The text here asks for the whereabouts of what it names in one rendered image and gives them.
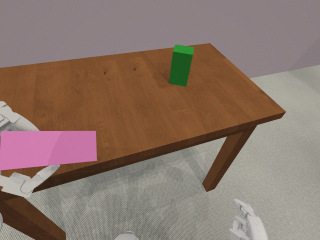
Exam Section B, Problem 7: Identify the sponge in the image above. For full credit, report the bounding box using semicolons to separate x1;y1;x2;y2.
0;131;97;171

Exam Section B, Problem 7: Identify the robot left hand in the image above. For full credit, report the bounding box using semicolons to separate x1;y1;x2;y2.
0;101;60;198

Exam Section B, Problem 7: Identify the table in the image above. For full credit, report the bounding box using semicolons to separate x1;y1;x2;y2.
0;43;286;240

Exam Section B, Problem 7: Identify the robot right hand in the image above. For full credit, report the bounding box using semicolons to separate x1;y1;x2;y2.
229;199;269;240

